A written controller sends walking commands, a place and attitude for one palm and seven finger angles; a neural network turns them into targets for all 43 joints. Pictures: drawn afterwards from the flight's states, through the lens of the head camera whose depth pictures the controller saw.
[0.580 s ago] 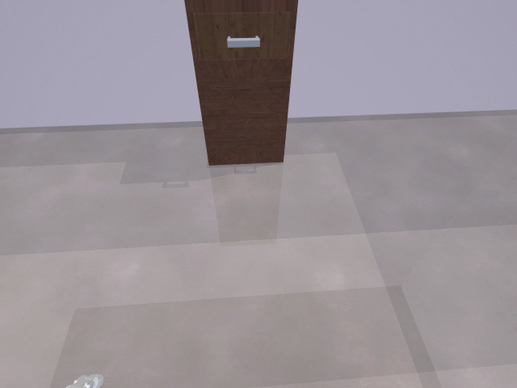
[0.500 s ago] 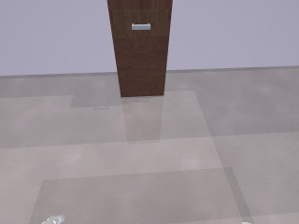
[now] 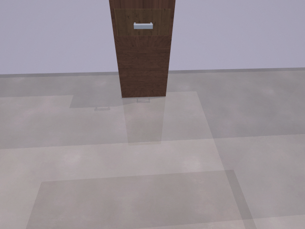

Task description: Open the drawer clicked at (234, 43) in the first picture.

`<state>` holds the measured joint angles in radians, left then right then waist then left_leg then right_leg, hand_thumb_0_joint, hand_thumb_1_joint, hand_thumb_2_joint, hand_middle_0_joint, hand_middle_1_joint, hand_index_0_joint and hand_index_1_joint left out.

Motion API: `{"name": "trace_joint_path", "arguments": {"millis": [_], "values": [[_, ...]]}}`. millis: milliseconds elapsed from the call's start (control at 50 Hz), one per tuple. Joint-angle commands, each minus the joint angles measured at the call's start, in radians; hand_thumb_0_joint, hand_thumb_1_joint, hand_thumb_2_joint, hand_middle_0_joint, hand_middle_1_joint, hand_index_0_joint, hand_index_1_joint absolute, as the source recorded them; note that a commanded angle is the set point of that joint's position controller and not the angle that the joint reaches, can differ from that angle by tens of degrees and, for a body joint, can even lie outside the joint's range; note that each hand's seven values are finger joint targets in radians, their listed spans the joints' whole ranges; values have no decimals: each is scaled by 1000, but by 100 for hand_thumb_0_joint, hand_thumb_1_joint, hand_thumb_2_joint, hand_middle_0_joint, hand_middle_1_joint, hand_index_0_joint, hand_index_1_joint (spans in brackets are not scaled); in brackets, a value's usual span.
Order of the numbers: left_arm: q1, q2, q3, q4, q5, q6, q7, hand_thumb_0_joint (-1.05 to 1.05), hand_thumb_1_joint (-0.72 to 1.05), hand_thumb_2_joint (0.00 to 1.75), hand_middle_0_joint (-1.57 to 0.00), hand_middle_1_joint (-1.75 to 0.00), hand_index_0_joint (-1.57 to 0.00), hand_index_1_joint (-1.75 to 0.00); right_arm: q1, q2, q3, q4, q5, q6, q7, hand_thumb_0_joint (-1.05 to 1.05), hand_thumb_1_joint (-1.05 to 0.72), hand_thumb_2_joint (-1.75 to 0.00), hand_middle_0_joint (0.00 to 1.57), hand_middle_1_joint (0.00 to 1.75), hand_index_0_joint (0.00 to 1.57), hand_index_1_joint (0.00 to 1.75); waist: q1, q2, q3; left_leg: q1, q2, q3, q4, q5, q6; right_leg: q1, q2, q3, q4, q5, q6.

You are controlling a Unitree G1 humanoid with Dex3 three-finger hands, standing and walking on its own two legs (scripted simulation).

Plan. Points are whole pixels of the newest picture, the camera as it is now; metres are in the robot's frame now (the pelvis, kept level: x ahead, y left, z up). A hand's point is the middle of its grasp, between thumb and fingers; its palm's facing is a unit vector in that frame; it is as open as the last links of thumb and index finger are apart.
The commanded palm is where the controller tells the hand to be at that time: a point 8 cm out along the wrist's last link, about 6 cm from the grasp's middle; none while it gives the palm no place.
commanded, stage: stand and wait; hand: left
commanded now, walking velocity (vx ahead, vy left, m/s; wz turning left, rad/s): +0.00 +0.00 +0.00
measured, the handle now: (143, 24) +1.38 +0.14 -0.06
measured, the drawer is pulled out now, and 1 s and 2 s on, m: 0.00 0.00 0.00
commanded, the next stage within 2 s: look at it before walking up in 0.24 s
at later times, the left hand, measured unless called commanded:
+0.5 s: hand out of the picture +0.06 +0.24 -0.15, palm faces -0.03 -0.94 -0.34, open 7.4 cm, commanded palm none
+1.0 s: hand out of the picture +0.05 +0.25 -0.16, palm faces -0.03 -0.94 -0.33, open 7.4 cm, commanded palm none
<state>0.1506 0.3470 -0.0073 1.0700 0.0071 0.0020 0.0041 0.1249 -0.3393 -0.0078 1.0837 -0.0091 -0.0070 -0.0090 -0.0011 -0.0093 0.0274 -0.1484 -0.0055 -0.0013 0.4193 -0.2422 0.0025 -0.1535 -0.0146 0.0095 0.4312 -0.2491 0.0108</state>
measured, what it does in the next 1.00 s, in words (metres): stands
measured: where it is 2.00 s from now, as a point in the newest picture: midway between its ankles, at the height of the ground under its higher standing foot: (158, 226)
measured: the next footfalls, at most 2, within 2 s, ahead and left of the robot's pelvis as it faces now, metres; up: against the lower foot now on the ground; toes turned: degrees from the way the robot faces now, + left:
right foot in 1.48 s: +0.18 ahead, -0.15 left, +0.00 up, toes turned -17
left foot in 1.86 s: +0.42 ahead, +0.06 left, +0.00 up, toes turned -3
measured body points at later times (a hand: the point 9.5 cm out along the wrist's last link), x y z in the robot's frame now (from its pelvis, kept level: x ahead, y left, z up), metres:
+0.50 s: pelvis -0.01 +0.00 +0.00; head -0.02 +0.00 +0.45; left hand +0.06 +0.29 -0.13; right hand +0.06 -0.30 -0.13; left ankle -0.01 +0.12 -0.74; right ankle -0.01 -0.13 -0.74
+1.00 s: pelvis -0.01 +0.00 +0.00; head -0.01 +0.00 +0.45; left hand +0.05 +0.29 -0.13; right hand +0.06 -0.30 -0.13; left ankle -0.01 +0.12 -0.74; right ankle -0.01 -0.13 -0.74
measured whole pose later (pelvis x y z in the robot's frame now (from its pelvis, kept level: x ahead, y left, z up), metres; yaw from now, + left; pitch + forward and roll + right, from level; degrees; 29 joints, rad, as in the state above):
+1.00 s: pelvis -0.01 +0.00 +0.00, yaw +0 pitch -2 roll +0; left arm 0.15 0.34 -0.01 1.10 0.01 0.00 0.00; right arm 0.12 -0.33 0.00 1.12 -0.01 -0.01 0.00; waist 0.00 -0.01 0.03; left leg -0.14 0.00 0.00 0.37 -0.19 0.00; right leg -0.14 -0.01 0.01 0.38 -0.20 0.01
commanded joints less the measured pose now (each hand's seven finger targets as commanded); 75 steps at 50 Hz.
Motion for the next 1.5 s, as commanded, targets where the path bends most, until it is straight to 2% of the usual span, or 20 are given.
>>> {"name": "trace_joint_path", "arguments": {"millis": [0, 340, 940, 980, 1020, 1060, 1160, 1200, 1220, 1240, 1260, 1280, 1300, 1320, 1360, 1400, 1420, 1440, 1460, 1480], "values": [[-56, 204, 42, -68, 2, -26, 8, 0, 90, 90, -20, -30, -20, -30, -62, -204, -35, -67, 0, -29, -7, 0, -90, -90, 20, 30, 20, 30, 2, 4, -72, 17, 119, -90, -69, 201, 31, 13, -105, 92, -68, 197, -47], [-57, 199, 39, -54, 5, -23, 6, 0, 90, 90, -20, -30, -20, -30, -52, -206, -31, -44, 1, -30, -3, 0, -90, -90, 20, 30, 20, 30, 4, 6, -35, 2, 120, -107, -112, 119, 31, -14, -100, 100, -111, 86, -39], [-38, 199, 36, -40, 5, -28, 6, 0, 90, 90, -20, -30, -20, -30, -50, -205, -28, -32, 3, -27, -2, 0, -90, -90, 20, 30, 20, 30, 5, 4, -37, 17, 122, -107, -115, 141, 26, -10, -106, 101, -128, 112, -39], [32, 75, 12, -11, 6, -6, 9, 0, 90, 90, -20, -30, -20, -30, 22, -77, 1, -3, -6, -9, 2, 0, -90, -90, 20, 30, 20, 30, 3, -8, -47, 15, 113, -72, -94, 4, 4, -22, -93, 108, -125, -52, -25], [71, 77, 19, -14, 13, 8, 0, 0, 90, 90, -20, -30, -20, -30, 55, -77, -6, -5, -13, 0, 5, 0, -90, -90, 20, 30, 20, 30, 6, -14, 13, -41, 104, -60, -84, -219, 9, -85, -78, 138, -125, -254, -39], [94, 80, 31, -31, 17, 12, -11, 0, 90, 90, -20, -30, -20, -30, 70, -85, -15, -19, -16, 1, 6, 0, -90, -90, 20, 30, 20, 30, 9, -20, 79, -109, 107, -62, -71, -334, 18, -136, -62, 167, -112, -347, -58], [179, 59, 55, -54, 15, -9, -17, 0, 90, 90, -20, -30, -20, -30, 123, -52, -28, -51, -11, -29, 2, 0, -90, -90, 20, 30, 20, 30, 7, -42, 65, -129, 101, -16, 70, -256, 31, -127, -76, 242, -45, -279, -117], [175, 43, 61, -66, 16, -14, -17, 0, 90, 90, -20, -30, -20, -30, 165, -47, -37, -50, -8, -37, 0, 0, -90, -90, 20, 30, 20, 30, -12, -13, 82, -91, 126, -42, 67, -291, 45, -207, -49, 227, 22, -281, -119], [161, 21, 62, -76, 15, -18, -18, 0, 90, 90, -20, -30, -20, -30, 204, -51, -40, -40, -8, -44, -3, 0, -90, -90, 20, 30, 20, 30, -27, 52, 100, -38, 169, -95, 21, -277, 69, -280, -14, 179, 114, -237, -106], [144, -18, 59, -91, 14, -24, -20, 0, 90, 90, -20, -30, -20, -30, 270, -71, -49, -23, -9, -52, -9, 0, -90, -90, 20, 30, 20, 30, -52, 166, 86, 86, 257, -202, -68, -212, 115, -385, 42, 76, 284, -146, -80], [73, -50, 52, -124, 13, -36, -21, 0, 90, 90, -20, -30, -20, -30, 356, -83, -59, 4, -11, -62, -16, 0, -90, -90, 20, 30, 20, 30, -90, 268, 93, 242, 366, -323, -146, -21, 180, -558, 59, -29, 457, -210, -50], [-4, -46, 54, -152, 15, -44, -19, 0, 90, 90, -20, -30, -20, -30, 414, -63, -57, 24, -12, -68, -21, 0, -90, -90, 20, 30, 20, 30, -115, 233, 126, 295, 425, -340, -152, 201, 225, -655, -2, -14, 561, -287, -39], [-46, -46, 57, -161, 15, -49, -21, 0, 90, 90, -20, -30, -20, -30, 433, -39, -53, 32, -13, -70, -24, 0, -90, -90, 20, 30, 20, 30, -116, 146, 143, 293, 446, -316, -125, 338, 238, -673, -47, 1, 578, -309, -41], [-41, -73, 58, -157, 14, -46, -26, 0, 90, 90, -20, -30, -20, -30, 405, -35, -52, 27, -19, -71, -25, 0, -90, -90, 20, 30, 20, 30, -94, 129, 148, 255, 440, -254, -123, 350, 224, -638, -74, -3, 558, -306, -42], [-1, -106, 60, -144, 13, -37, -39, 0, 90, 90, -20, -30, -20, -30, 324, -32, -53, 13, -24, -73, -25, 0, -90, -90, 20, 30, 20, 30, -41, 143, 138, 112, 385, -119, -139, 226, 166, -466, -90, -46, 431, -251, -46], [112, -124, 65, -101, 13, -33, -47, 0, 90, 90, -20, -30, -20, -30, 263, -23, -48, 9, -23, -71, -21, 0, -90, -90, 20, 30, 20, 30, 28, 105, 98, -30, 297, 19, -66, 214, 111, -187, -30, -138, 255, -95, -54], [233, -120, 71, -58, 17, -34, -43, 0, 90, 90, -20, -30, -20, -30, 253, -25, -50, 13, -15, -72, -20, 0, -90, -90, 20, 30, 20, 30, 84, 69, 45, -88, 252, 81, 69, 315, 90, -8, 22, -187, 194, 9, -66], [391, -77, 82, -7, 23, -42, -34, 0, 90, 90, -20, -30, -20, -30, 241, -19, -50, 9, -4, -75, -14, 0, -90, -90, 20, 30, 20, 30, 150, 9, -37, -140, 192, 162, 283, 377, 57, 174, 15, -151, 141, 26, -89], [514, 30, 109, 23, 26, -59, -15, 0, 90, 90, -20, -30, -20, -30, 251, 51, -37, -14, 8, -82, -1, 0, -90, -90, 20, 30, 20, 30, 187, -218, -115, -343, 119, 202, 609, 113, 16, 336, -220, 202, -1, -122, -178], [542, 79, 112, 29, 7, -60, -5, 0, 90, 90, -20, -30, -20, -30, 200, 79, -38, -61, 8, -85, 1, 0, -90, -90, 20, 30, 20, 30, 165, -258, -118, -504, 51, 147, 833, -307, 7, 356, -402, 571, -172, -97, -279]]}}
